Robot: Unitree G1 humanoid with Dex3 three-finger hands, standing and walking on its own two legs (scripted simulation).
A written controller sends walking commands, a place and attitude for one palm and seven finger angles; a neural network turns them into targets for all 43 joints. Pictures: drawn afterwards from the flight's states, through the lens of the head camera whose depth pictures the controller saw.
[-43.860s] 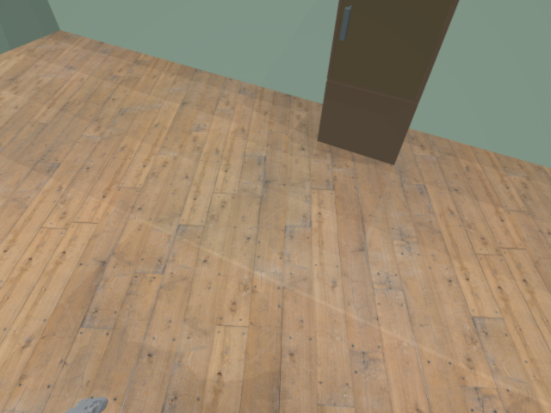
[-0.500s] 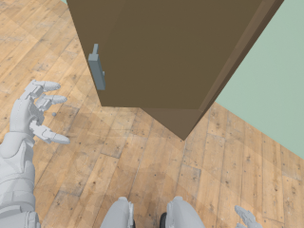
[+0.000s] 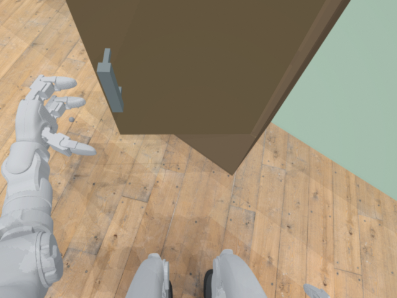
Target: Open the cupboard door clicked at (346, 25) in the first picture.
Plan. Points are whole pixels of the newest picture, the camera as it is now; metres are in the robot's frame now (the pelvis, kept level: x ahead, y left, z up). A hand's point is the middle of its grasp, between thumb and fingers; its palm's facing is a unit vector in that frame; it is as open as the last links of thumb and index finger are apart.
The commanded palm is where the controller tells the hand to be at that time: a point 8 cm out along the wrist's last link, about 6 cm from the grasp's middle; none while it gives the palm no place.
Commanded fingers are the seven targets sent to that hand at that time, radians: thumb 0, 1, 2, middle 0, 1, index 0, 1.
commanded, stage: move the hooked fingers beside the handle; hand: left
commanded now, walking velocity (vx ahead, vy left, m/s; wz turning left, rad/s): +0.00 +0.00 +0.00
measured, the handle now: (113, 82) +0.55 +0.18 +0.03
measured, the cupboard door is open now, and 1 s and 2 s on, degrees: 40 40 40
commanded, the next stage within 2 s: slide the fingers in behind the handle in 1.18 s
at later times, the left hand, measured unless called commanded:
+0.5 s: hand (83, 95) +0.50 +0.23 +0.04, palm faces +0.04 -1.00 -0.01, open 13.9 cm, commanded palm +0.48 +0.27 +0.04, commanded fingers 0.00 -0.50 0.30 -0.30 -1.20 -0.30 -1.20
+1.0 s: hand (82, 102) +0.49 +0.23 +0.03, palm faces +0.04 -1.00 +0.00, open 13.9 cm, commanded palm +0.47 +0.26 +0.04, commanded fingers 0.00 -0.50 0.30 -0.30 -1.20 -0.30 -1.20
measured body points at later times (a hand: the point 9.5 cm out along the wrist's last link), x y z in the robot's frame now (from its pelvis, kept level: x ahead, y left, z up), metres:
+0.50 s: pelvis +0.00 +0.00 -0.01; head +0.16 +0.03 +0.41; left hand +0.50 +0.29 +0.04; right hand +0.01 -0.27 -0.11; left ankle +0.01 +0.08 -0.64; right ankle +0.04 -0.11 -0.64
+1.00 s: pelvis +0.00 +0.01 +0.00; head +0.15 +0.04 +0.42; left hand +0.48 +0.28 +0.04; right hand +0.05 -0.26 -0.11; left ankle +0.01 +0.08 -0.64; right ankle +0.04 -0.11 -0.64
